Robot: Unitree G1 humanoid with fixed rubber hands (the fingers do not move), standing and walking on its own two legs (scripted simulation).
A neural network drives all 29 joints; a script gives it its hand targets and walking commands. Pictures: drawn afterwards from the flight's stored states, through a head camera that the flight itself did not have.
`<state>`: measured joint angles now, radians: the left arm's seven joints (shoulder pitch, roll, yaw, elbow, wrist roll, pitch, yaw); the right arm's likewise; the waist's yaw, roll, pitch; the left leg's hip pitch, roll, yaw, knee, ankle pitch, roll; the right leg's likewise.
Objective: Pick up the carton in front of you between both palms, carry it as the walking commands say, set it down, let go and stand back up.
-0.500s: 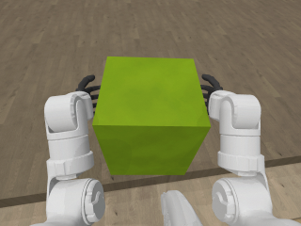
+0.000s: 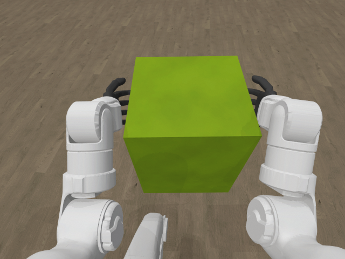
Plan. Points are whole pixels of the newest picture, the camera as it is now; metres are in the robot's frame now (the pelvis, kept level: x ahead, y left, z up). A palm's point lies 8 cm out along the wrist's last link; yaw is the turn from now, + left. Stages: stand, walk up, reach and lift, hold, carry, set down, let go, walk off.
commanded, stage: carry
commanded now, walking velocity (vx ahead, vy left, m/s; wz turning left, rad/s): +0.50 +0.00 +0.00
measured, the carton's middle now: (186, 130) +0.39 +0.03 +0.10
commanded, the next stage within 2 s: none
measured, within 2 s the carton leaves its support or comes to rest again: neither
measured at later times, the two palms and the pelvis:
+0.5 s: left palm out of the picture +0.69 +0.21 +0.28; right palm out of the picture +0.67 -0.09 +0.29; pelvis +0.30 +0.09 +0.12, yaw -2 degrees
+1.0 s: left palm out of the picture +0.93 +0.18 +0.27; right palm out of the picture +0.93 -0.12 +0.26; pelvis +0.57 +0.04 +0.15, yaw +0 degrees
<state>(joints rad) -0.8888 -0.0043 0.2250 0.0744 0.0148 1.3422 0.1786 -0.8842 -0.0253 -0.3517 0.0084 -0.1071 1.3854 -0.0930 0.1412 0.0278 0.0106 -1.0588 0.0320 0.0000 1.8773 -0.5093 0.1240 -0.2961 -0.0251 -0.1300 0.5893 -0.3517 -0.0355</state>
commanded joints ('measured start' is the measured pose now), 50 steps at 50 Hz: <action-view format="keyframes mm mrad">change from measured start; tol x32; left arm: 1 -787 -1043 -555 -86 -474 13 -287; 50 -619 -1132 -555 -95 -385 -103 -289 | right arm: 1 -651 925 593 88 331 -9 143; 16 -963 1256 681 -40 623 -93 229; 50 -603 1242 725 41 503 -146 169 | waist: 1 -4 -79 -387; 8 -257 -337 -517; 12 -217 186 -795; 50 -136 -139 -503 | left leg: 1 -459 75 -39 37 -130 7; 9 836 -146 247 -1093 260 -4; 11 1187 319 -736 -1461 446 164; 36 982 129 88 -1242 863 -42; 39 341 -81 61 -697 2 -137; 50 342 59 61 -994 285 -168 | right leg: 1 615 -307 422 -264 224 -199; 4 129 -167 89 -503 311 -152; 8 255 -165 -43 -90 1402 -88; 9 237 -131 -53 209 1369 -48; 11 -263 117 161 947 33 52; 15 -500 0 266 1229 91 -47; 25 -659 -65 130 606 82 -15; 36 11 64 -68 -149 291 -36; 39 567 -382 712 -229 313 -215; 50 430 -222 183 -304 544 -128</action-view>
